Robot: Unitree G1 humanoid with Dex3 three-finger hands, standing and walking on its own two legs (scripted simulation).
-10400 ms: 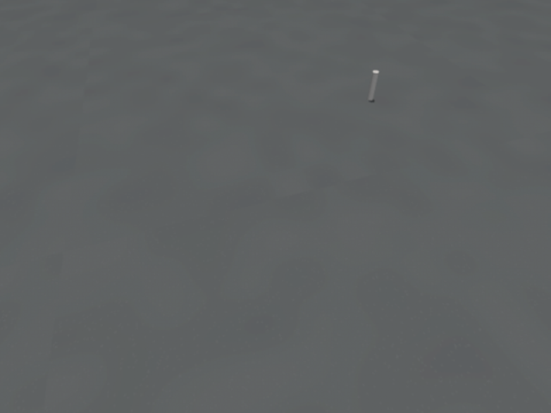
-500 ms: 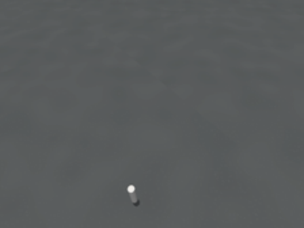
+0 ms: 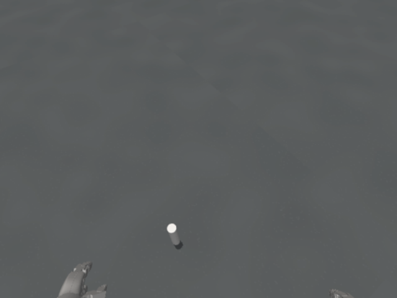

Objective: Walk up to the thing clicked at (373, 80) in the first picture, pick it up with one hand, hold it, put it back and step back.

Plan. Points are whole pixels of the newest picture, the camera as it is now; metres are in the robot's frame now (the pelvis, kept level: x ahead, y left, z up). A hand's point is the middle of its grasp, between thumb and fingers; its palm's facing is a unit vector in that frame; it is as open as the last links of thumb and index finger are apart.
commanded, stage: go down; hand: left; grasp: from the side
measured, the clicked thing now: (174, 234) +0.43 +0.16 -0.68
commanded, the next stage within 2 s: none
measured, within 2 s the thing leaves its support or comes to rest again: neither
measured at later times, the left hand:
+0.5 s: hand (98, 287) +0.16 +0.27 -0.17, palm faces +0.03 -0.95 -0.32, open 16.6 cm
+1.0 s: hand (95, 294) +0.15 +0.27 -0.18, palm faces +0.05 -0.94 -0.33, open 17.0 cm
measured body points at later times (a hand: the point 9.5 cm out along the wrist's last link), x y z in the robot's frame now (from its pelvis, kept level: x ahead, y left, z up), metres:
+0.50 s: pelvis +0.01 +0.02 -0.04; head +0.08 +0.03 +0.40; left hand +0.16 +0.31 -0.15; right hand +0.15 -0.24 -0.13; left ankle +0.00 +0.13 -0.74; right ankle +0.01 -0.11 -0.74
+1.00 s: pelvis +0.00 +0.02 -0.08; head +0.08 +0.04 +0.36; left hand +0.14 +0.32 -0.16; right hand +0.17 -0.23 -0.16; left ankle +0.00 +0.13 -0.74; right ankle +0.01 -0.11 -0.74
